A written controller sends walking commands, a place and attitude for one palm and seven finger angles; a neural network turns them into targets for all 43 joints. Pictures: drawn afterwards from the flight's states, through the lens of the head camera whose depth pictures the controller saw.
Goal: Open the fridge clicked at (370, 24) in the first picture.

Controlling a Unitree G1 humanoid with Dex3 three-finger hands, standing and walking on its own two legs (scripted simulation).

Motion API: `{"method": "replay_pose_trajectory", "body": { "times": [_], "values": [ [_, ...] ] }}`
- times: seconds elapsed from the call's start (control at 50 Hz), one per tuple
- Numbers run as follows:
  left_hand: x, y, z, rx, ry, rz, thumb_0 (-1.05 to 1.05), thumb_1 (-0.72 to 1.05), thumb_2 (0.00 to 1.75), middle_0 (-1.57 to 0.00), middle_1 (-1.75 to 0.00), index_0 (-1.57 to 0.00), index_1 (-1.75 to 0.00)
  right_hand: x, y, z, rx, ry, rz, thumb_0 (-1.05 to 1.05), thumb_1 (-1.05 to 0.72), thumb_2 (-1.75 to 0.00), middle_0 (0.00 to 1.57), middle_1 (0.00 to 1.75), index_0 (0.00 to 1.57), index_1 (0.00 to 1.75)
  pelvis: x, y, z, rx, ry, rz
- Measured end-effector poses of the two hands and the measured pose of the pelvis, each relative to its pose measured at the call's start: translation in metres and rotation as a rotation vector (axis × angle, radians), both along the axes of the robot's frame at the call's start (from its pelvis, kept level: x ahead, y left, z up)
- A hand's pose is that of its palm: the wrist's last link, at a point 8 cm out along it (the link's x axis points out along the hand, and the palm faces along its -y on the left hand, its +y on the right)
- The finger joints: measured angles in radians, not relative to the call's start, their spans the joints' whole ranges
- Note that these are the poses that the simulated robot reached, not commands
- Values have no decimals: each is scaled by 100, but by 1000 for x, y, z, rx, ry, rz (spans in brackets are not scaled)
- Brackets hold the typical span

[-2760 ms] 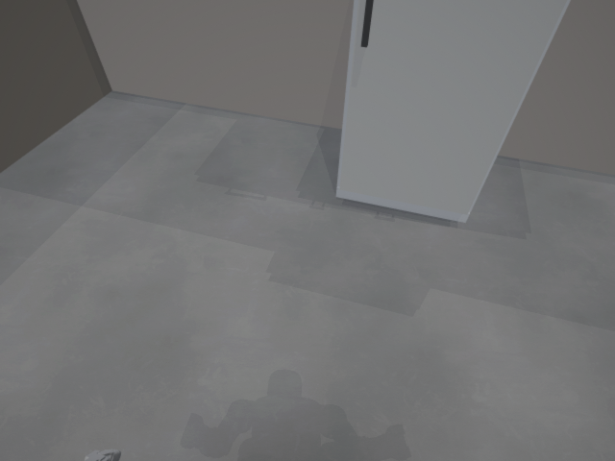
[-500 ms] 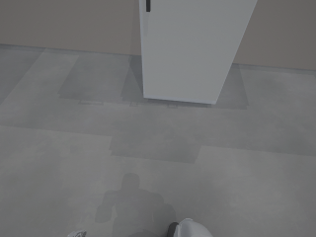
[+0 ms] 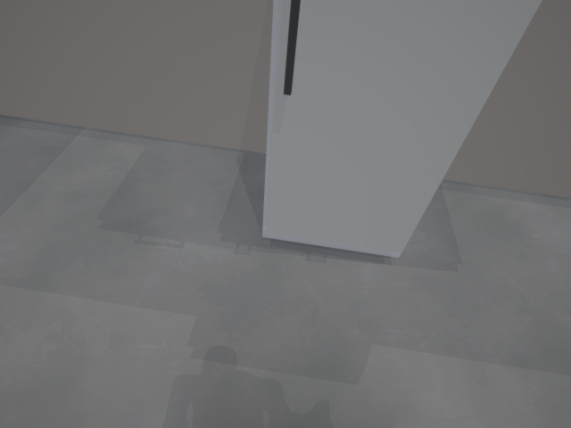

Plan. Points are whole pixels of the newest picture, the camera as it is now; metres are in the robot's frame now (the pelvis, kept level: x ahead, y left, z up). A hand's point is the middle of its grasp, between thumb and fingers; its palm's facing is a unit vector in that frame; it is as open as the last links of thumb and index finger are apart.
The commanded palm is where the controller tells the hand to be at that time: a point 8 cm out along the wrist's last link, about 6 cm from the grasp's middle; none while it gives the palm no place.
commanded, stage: walk to a spot facing it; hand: left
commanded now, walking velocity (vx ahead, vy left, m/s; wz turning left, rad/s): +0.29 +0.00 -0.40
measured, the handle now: (295, 14) +0.94 +0.07 +0.20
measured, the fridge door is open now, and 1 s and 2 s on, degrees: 0 0 0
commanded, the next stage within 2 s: take the last steps up to it in 0.12 s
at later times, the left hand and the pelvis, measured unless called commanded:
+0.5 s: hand (238, 337) +0.30 +0.10 -0.16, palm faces -0.10 -0.97 -0.23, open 7.4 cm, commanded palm none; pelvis +0.20 -0.07 +0.00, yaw -8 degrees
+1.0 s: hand (228, 316) +0.35 +0.13 -0.17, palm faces -0.02 -0.99 -0.15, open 7.4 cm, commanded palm none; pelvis +0.37 -0.04 +0.01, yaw -5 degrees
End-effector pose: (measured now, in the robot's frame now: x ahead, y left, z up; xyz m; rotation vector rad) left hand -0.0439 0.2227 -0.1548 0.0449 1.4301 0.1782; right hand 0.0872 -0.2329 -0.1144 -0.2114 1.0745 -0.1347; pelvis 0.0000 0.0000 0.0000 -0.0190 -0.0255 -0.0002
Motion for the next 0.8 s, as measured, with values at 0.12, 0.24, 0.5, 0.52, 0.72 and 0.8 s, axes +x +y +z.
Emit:
{"method": "replay_pose_trajectory", "body": {
  "times": [0.12, 0.24, 0.5, 0.52, 0.72, 0.8],
  "values": [
    [73, 13, 18, 21, -5, -56, 1, 91, 89, -19, -29, -20, -30, -18, 6, 0, 9, 131, -124, 0, -95, -90, 20, 30, 21, 30, 49, 5, 14, 20, 8, -49],
    [175, 2, 27, 38, -72, -140, 1, 91, 90, -19, -29, -20, -30, -48, 7, -9, 60, 328, -231, 0, -94, -90, 20, 30, 20, 30, 97, -7, 16, 33, 15, -113],
    [345, -69, 27, 90, -251, -250, 0, 91, 89, -19, -29, -20, -30, 22, -35, -40, 153, 442, -298, 1, -91, -90, 20, 30, 20, 30, 197, -67, -2, 27, 6, -131],
    [348, -71, 30, 95, -252, -235, 0, 92, 89, -20, -29, -20, -30, 40, -41, -37, 145, 407, -287, 1, -91, -90, 20, 30, 20, 30, 203, -69, 1, 25, 9, -127],
    [347, -69, 31, 57, -144, -154, 0, 93, 89, -20, -29, -20, -30, 202, -77, -8, 60, 161, -171, 2, -94, -90, 20, 30, 20, 30, 268, -70, 16, 8, 22, -94],
    [337, -63, 18, 20, -56, -100, 0, 92, 89, -20, -29, -20, -30, 257, -71, -1, 30, 116, -116, 1, -93, -90, 20, 30, 20, 30, 298, -61, 13, -4, 17, -81]
  ]
}}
